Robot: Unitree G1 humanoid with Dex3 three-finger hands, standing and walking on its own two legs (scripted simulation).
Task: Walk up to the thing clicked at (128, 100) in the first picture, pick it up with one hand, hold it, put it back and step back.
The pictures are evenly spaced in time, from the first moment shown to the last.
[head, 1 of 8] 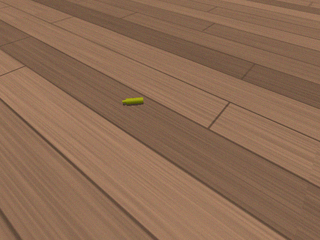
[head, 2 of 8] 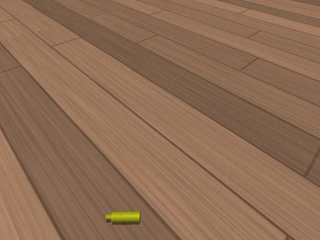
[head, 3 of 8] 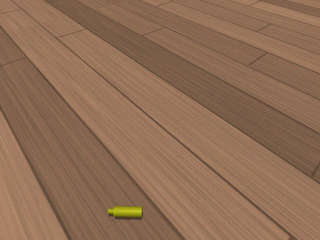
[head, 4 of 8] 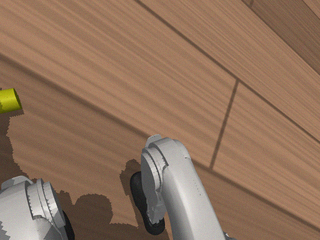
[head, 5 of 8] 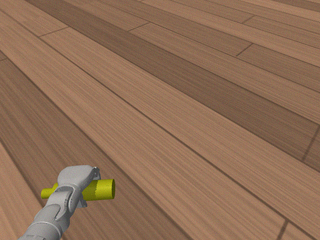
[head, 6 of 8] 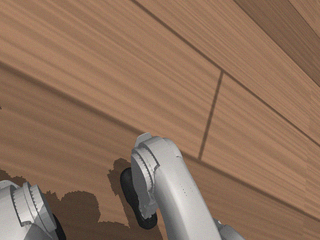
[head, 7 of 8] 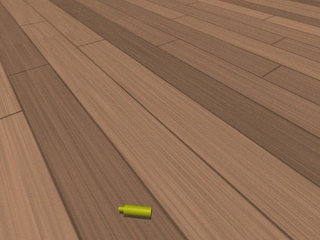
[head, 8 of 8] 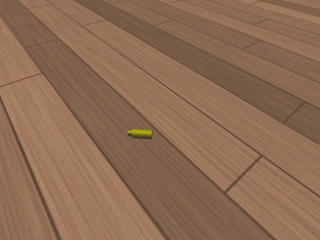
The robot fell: no
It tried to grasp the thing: yes
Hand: left
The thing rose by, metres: 0.67
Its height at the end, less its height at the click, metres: +0.00
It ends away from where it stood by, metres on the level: 0.02
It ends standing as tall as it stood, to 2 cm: yes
